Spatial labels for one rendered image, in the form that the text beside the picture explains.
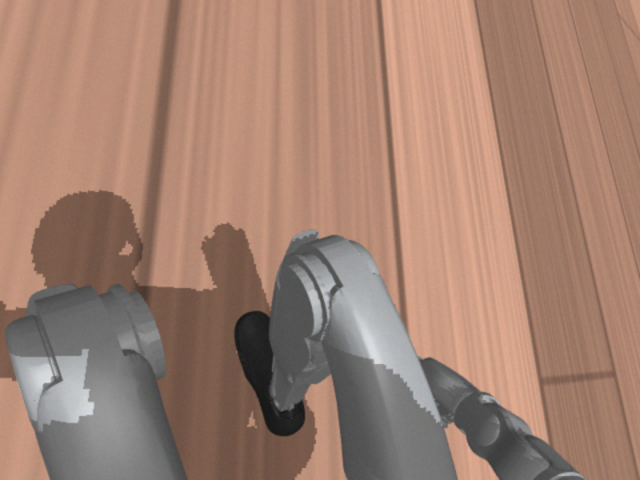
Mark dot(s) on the right robot hand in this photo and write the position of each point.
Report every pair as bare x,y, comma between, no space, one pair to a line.
448,388

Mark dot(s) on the right robot foot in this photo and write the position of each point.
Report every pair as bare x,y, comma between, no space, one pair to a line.
256,356

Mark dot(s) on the right robot arm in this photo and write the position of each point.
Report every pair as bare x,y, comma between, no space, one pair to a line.
507,443

